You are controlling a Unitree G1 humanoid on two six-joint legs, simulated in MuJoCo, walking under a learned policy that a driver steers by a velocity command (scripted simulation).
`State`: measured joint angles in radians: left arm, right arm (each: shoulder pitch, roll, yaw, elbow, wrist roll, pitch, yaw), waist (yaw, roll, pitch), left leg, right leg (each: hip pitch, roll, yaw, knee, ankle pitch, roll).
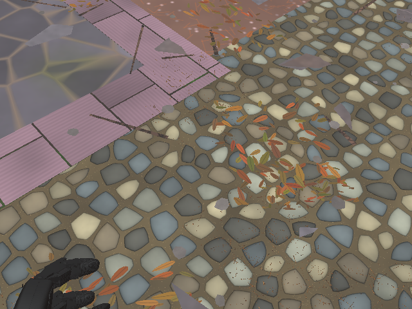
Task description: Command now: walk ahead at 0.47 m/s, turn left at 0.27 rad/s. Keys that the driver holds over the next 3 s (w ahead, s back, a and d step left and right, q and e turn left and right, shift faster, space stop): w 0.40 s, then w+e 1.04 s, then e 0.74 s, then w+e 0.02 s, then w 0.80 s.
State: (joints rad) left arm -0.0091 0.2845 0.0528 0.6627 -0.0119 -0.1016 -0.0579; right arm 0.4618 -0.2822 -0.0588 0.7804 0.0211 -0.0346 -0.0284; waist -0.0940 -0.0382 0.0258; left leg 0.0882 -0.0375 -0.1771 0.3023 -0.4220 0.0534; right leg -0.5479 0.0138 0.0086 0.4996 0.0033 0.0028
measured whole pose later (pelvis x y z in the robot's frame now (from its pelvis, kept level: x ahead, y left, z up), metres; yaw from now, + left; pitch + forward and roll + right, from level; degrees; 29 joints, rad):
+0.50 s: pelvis +0.29 +0.02 +0.00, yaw +1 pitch +2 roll -2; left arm 0.40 0.30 0.06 0.85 -0.03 -0.06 -0.01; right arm 0.03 -0.26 -0.02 0.67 0.01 -0.08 0.03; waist 0.11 0.02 0.03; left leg -0.53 0.06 -0.04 0.51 -0.02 0.02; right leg 0.05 0.03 -0.01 0.27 -0.34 0.00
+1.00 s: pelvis +0.56 +0.02 +0.00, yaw -14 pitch +1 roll +3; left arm 0.08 0.27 0.04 0.66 -0.02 -0.02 -0.06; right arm 0.32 -0.30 -0.07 0.86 0.01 -0.07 -0.01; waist -0.08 -0.03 0.05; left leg 0.11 0.00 0.26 0.26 -0.37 -0.03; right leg -0.60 -0.07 -0.03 0.65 -0.07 -0.05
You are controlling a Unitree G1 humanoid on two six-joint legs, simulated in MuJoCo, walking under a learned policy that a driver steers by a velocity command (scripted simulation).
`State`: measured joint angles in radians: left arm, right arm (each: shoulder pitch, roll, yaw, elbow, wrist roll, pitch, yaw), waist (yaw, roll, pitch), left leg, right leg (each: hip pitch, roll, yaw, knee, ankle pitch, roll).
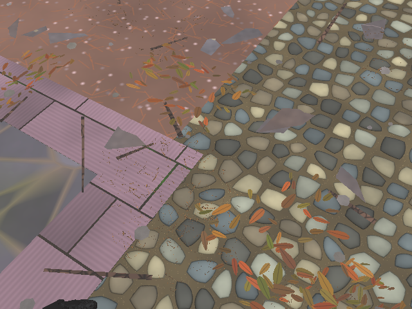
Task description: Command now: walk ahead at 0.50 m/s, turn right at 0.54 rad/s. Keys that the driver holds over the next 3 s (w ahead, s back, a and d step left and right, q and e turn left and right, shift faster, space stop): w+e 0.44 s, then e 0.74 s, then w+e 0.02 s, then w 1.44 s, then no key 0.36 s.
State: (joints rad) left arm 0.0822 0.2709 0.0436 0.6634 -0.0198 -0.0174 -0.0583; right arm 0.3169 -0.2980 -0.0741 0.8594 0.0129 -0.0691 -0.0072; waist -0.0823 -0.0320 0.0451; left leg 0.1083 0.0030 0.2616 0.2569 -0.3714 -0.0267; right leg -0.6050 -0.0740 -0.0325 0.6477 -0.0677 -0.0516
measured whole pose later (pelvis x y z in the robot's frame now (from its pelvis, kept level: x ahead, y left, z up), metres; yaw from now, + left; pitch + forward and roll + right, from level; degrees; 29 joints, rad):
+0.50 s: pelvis +0.29 -0.03 +0.01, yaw -18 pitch +2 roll +0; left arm 0.38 0.30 0.08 0.72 -0.02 -0.02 0.02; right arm 0.01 -0.28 -0.04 0.69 0.00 -0.11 0.03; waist 0.09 0.04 0.03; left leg -0.52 0.00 -0.09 0.47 0.02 -0.04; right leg -0.07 0.11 0.21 0.44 -0.38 -0.07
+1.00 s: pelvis +0.42 -0.07 +0.00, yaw -36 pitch +1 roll +2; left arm 0.15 0.32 0.08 0.56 -0.01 0.07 -0.01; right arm 0.12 -0.33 -0.08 0.79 0.02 -0.01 0.00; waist -0.02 0.01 0.07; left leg -0.24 0.10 0.21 0.53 -0.29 -0.03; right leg -0.35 -0.03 -0.02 0.56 -0.23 -0.02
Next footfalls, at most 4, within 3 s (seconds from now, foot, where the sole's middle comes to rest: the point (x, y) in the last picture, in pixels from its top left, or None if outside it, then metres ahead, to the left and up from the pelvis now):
0.06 right None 0.20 -0.10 -0.76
0.54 left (192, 289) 0.52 0.04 -0.77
0.98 right None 0.42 -0.20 -0.77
1.42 left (216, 271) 0.58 -0.04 -0.77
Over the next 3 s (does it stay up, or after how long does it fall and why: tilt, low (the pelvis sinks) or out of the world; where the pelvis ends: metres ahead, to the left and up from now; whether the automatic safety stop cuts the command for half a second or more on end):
stays up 0.94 -0.70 0.00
